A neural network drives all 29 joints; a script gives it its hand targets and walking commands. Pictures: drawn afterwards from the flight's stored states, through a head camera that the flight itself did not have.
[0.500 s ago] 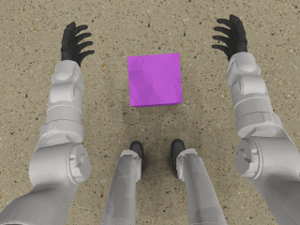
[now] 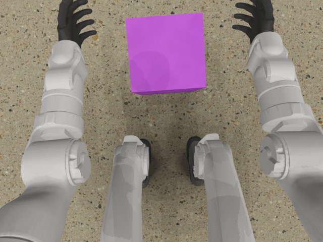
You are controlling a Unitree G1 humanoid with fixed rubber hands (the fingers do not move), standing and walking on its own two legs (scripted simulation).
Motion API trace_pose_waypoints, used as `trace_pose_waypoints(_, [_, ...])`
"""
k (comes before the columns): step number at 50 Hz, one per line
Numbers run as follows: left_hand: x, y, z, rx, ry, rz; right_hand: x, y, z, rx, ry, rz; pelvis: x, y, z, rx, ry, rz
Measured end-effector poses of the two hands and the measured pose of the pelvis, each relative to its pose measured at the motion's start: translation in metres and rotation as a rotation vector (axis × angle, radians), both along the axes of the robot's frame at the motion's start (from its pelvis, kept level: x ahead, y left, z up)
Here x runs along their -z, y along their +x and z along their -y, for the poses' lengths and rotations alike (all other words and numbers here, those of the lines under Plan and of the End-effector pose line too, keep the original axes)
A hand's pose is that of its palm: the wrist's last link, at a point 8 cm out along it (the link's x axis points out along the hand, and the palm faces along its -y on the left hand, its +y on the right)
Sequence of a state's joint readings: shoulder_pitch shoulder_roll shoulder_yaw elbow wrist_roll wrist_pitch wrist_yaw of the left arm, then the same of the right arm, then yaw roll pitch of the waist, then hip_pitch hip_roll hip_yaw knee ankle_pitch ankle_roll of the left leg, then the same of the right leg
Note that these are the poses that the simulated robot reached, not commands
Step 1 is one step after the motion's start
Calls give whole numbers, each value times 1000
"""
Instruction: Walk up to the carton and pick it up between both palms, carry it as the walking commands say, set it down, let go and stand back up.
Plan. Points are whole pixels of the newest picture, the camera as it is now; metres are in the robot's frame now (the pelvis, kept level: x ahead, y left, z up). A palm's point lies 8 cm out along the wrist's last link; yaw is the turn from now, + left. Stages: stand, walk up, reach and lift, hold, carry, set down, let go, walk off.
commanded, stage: reach and lift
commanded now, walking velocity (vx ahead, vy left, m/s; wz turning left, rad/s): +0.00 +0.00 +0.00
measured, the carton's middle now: (165, 62) +0.51 +0.01 -0.39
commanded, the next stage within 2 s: none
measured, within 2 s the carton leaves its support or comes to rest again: neither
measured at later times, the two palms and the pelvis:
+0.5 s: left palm (97, 57) +0.51 +0.20 -0.27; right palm (231, 51) +0.52 -0.17 -0.27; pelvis -0.02 +0.00 -0.11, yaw +0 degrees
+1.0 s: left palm (103, 61) +0.51 +0.20 -0.32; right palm (224, 56) +0.52 -0.17 -0.32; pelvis -0.02 +0.00 -0.15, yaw +0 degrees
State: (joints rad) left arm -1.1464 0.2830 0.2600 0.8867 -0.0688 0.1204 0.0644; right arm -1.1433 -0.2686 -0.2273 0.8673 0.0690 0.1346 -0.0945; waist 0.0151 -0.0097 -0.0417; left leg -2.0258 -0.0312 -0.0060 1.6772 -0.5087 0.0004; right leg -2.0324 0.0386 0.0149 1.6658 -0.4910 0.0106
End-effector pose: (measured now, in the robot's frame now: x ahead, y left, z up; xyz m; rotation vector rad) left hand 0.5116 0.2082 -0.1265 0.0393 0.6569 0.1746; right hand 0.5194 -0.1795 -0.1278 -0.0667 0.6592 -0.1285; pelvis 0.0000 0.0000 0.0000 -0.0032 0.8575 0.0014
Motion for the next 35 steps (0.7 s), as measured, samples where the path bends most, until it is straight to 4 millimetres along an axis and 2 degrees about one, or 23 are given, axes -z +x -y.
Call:
trace_pose_waypoints(20, [115, -3, 4, -3, -1, -46, 117, -2, -6, 6, 11, -49, 90, -14, 2, -3, 3, 73])
trace_pose_waypoints(35, [196, -9, 5, 7, -4, -88, 195, -7, -8, 3, 15, -87, 140, -23, 1, -5, 0, 168])
